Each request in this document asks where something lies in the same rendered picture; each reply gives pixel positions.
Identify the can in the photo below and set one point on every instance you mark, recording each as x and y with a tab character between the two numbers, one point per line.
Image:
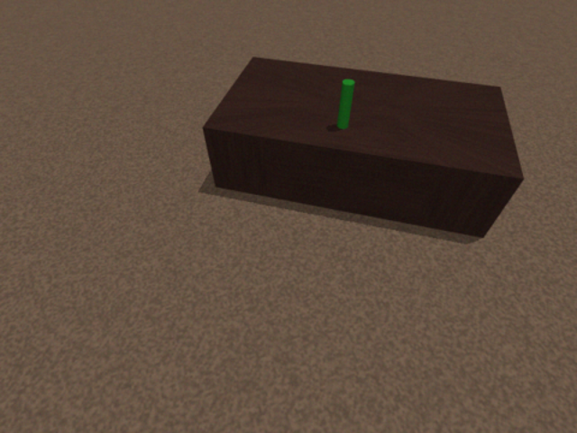
345	103

